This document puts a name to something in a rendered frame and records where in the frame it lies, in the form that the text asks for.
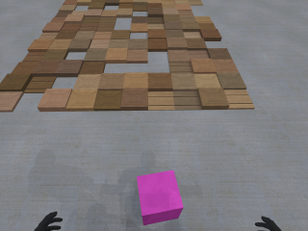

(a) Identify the robot left hand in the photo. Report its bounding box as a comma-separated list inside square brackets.
[34, 211, 63, 231]

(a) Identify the robot right hand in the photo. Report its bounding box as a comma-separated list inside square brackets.
[255, 216, 282, 231]

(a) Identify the carton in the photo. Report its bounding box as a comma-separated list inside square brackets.
[137, 170, 184, 225]

